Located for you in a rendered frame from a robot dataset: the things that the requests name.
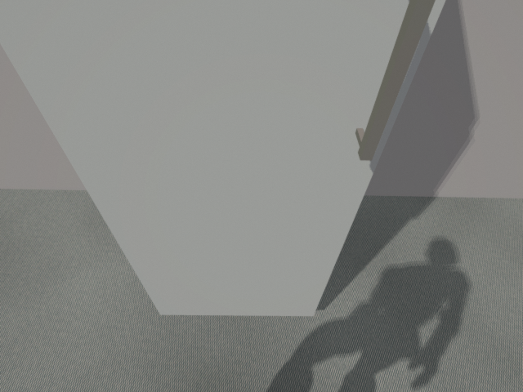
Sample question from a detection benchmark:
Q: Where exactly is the handle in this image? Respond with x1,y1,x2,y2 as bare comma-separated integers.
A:
355,0,435,161

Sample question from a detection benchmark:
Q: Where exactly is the fridge door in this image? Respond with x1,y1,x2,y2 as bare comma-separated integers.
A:
0,0,446,316

